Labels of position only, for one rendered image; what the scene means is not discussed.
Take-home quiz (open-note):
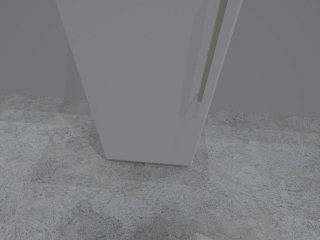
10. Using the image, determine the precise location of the fridge door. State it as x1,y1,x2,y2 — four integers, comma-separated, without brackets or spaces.
55,0,240,165

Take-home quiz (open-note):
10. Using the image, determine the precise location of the handle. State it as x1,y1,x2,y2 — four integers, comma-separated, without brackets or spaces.
197,0,228,102

